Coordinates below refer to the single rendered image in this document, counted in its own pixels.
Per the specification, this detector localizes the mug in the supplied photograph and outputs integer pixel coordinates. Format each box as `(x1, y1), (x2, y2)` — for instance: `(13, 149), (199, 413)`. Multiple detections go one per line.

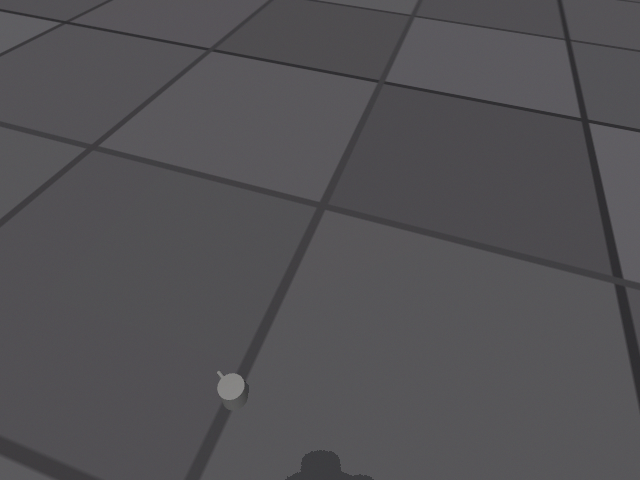
(217, 370), (248, 411)

